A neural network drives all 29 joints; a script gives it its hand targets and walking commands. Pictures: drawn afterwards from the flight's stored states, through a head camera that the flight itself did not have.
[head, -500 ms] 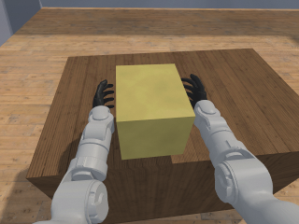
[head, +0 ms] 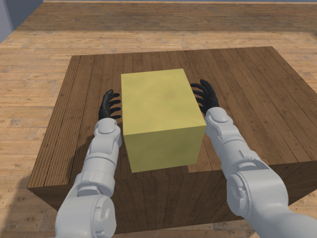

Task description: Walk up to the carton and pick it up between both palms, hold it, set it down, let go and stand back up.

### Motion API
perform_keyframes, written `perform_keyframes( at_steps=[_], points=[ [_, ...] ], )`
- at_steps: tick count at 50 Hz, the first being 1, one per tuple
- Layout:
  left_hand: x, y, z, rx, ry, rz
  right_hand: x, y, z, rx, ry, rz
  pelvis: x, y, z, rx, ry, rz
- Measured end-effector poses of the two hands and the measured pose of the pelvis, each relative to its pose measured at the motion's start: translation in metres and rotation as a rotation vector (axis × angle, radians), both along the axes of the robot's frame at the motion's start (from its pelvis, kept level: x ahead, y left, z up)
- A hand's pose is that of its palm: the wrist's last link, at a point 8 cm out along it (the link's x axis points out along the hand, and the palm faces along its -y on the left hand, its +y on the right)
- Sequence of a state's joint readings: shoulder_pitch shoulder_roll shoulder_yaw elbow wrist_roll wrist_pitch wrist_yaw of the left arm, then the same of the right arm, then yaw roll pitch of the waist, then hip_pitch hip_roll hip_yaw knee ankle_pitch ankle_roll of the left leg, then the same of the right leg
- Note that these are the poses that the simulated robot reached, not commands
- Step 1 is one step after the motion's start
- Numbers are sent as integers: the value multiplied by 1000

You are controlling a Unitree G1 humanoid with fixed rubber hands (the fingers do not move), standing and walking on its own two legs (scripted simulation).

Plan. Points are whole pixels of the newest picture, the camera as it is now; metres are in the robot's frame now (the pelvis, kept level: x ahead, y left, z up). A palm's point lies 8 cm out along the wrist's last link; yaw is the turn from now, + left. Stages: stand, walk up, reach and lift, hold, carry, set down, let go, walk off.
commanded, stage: set down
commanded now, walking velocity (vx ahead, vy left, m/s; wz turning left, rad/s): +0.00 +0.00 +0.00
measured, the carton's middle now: (158, 118) +0.43 +0.01 +0.05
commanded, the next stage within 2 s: none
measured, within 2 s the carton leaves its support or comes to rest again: rests again in 0.42 s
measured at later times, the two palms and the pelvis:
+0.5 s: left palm (108, 124) +0.39 +0.15 +0.08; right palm (209, 114) +0.42 -0.13 +0.08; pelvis +0.00 +0.00 +0.00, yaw +0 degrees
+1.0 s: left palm (107, 126) +0.39 +0.15 +0.07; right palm (207, 115) +0.42 -0.12 +0.08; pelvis +0.00 +0.00 +0.00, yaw +0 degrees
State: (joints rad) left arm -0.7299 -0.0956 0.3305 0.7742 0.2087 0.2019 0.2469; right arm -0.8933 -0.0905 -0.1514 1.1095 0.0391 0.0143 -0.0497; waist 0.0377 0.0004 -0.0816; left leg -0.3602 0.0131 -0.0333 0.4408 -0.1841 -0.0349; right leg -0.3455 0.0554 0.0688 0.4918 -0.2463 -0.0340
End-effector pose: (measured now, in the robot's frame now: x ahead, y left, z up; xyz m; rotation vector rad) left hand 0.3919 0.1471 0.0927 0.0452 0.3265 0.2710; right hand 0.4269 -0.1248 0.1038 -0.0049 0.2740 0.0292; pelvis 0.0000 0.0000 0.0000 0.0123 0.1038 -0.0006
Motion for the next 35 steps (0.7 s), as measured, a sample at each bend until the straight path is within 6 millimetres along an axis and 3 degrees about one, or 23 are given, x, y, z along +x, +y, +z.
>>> perform_keyframes(
  at_steps=[35],
  points=[
    [-4,2,-19,8,-8,9,-3,2,-21,-3,-8,12,2,0,0,0,23,0]
  ],
)
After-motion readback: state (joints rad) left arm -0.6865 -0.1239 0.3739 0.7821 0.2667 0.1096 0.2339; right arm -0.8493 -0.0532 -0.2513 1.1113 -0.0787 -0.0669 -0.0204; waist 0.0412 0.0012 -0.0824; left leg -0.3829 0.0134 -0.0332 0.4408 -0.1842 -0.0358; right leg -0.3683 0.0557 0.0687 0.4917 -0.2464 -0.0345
